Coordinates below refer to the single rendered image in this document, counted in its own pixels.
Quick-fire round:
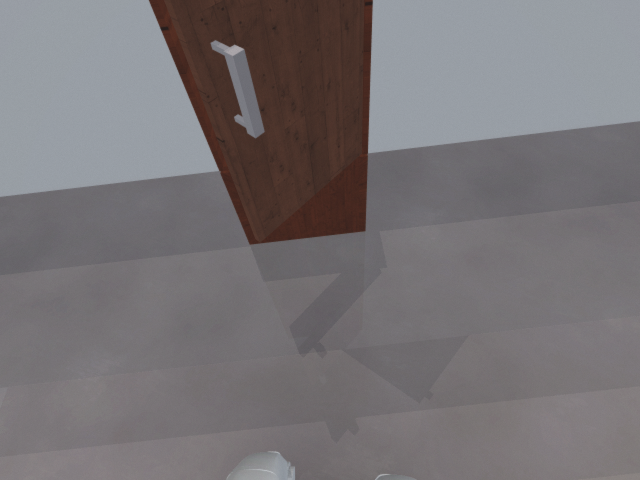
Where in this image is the robot left thigh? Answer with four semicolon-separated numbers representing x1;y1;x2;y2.
226;452;295;480

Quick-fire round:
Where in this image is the handle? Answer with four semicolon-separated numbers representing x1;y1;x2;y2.
211;40;265;138

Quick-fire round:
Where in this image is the cupboard door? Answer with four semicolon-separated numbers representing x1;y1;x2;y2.
164;0;364;242

